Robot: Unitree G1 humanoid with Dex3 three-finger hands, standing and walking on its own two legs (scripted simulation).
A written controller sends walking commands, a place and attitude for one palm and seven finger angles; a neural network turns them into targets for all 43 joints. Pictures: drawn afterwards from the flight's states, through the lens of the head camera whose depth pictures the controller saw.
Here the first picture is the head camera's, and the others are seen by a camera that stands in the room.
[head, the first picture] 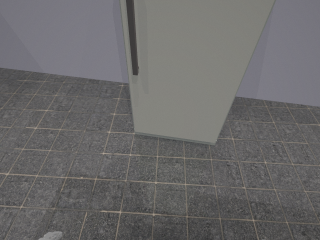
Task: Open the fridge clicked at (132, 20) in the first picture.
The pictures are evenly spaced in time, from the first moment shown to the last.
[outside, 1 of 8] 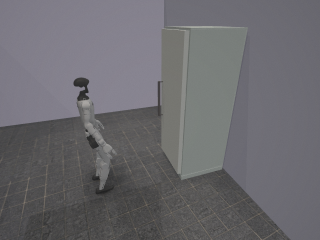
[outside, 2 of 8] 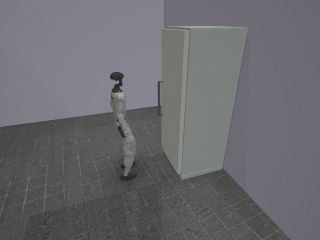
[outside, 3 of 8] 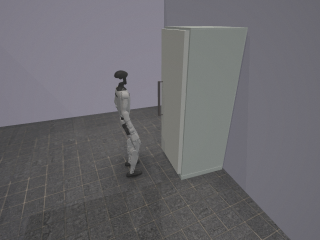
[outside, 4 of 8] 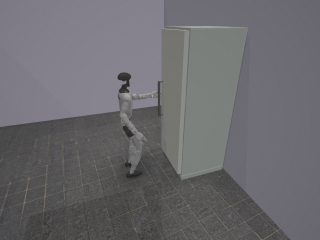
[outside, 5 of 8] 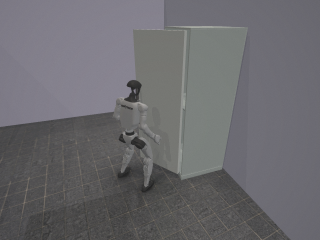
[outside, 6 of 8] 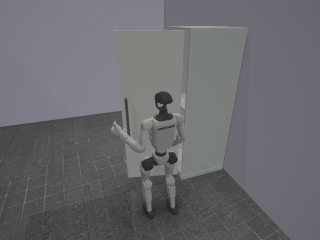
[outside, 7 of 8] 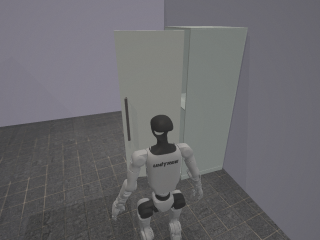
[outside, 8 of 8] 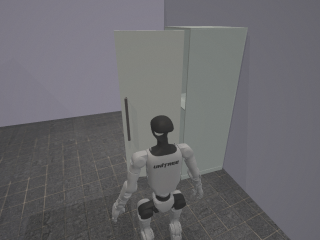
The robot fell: no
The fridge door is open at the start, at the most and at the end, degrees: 0 82 76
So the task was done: yes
